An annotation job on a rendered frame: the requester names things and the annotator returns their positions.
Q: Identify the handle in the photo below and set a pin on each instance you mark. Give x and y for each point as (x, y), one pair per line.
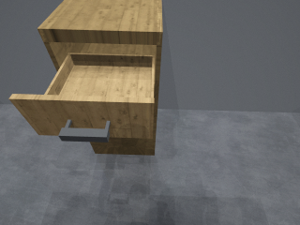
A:
(90, 135)

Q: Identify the cabinet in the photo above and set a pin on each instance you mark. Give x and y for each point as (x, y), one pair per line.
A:
(109, 27)

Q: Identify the drawer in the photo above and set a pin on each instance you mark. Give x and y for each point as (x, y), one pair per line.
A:
(92, 88)

